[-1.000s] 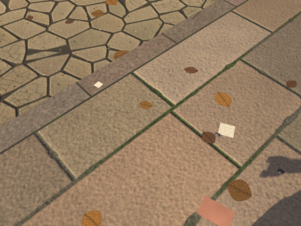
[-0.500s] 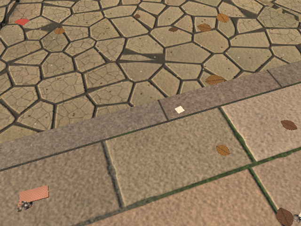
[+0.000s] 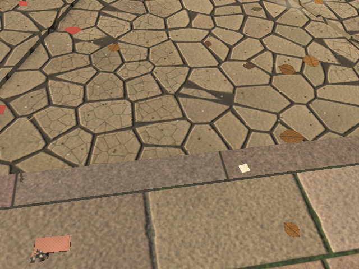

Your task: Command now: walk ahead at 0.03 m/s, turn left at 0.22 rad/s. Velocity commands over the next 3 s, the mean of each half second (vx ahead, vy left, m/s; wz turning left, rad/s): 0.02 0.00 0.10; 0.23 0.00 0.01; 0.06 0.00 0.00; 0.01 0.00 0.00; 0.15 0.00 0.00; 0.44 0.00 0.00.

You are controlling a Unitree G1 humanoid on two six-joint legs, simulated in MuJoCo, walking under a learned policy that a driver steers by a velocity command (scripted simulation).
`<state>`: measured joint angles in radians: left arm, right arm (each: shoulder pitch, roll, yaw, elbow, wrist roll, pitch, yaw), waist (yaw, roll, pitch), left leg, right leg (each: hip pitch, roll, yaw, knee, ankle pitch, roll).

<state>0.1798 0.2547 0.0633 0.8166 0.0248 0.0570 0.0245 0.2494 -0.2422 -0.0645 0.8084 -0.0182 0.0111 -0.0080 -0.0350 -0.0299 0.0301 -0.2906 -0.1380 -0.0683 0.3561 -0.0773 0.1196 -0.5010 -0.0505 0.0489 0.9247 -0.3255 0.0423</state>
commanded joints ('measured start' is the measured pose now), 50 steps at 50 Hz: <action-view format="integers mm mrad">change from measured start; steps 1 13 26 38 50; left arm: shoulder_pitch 7 -30 112 187 158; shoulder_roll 66 65 88 138 20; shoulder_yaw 10 -32 -26 18 -15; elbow -55 -38 90 165 162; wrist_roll -6 -7 -9 -7 -2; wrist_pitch -13 -81 -75 -116 -76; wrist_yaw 3 3 1 -22 -29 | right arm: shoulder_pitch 30 1 -9 -103 102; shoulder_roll -131 -58 -69 -58 -63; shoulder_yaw -24 17 27 16 39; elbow -40 14 179 100 194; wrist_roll -7 0 10 0 2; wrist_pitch -7 -5 -15 -75 -95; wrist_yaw -4 -1 -15 38 -9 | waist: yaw -4 -23 38 37 67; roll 133 -108 12 -73 112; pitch -67 -4 -9 103 -23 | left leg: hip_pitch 115 107 118 -59 250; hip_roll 291 105 144 136 348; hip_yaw -294 -60 -89 149 -1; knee -138 69 -3 187 -77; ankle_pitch -158 -144 -120 -206 702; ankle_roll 89 -65 -56 -51 69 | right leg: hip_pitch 13 229 361 401 49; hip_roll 14 -181 -44 -171 22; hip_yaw -7 177 87 146 -60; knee -76 -681 -658 -741 46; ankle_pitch -43 283 -39 38 10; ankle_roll -15 -177 -129 -249 -66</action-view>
